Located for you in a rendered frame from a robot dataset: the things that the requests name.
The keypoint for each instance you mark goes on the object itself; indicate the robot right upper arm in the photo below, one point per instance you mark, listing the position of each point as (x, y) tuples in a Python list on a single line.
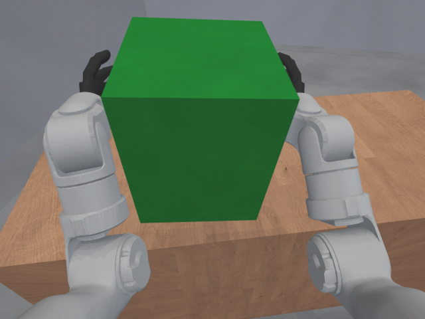
[(352, 265)]

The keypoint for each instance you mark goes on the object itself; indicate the pedestal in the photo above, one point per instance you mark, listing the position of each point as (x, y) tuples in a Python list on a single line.
[(244, 269)]

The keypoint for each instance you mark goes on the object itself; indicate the robot right forearm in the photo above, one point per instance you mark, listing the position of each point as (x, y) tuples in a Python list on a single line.
[(325, 144)]

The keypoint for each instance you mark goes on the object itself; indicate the robot left forearm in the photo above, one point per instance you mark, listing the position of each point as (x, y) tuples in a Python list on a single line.
[(77, 148)]

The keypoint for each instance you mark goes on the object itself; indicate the carton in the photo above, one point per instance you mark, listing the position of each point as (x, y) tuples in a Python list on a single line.
[(199, 110)]

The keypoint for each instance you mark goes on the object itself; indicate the robot left upper arm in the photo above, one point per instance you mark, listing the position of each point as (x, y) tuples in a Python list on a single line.
[(103, 276)]

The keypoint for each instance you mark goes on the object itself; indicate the robot right hand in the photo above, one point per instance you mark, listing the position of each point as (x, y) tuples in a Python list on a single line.
[(292, 71)]

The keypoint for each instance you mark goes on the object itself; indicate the robot left hand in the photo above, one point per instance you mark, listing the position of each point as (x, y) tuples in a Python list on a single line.
[(93, 78)]

